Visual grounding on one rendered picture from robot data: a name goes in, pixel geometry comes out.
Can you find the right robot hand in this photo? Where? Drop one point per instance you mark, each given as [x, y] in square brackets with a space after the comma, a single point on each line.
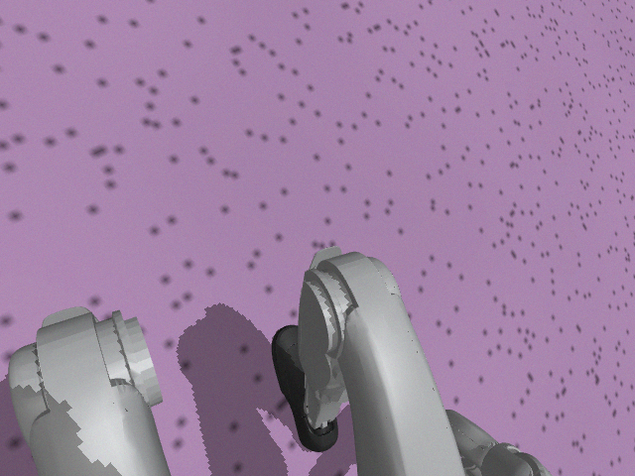
[473, 442]

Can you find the right robot arm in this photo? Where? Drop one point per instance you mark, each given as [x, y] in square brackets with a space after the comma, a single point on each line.
[504, 459]

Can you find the right robot foot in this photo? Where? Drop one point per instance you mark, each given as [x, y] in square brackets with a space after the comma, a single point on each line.
[291, 378]

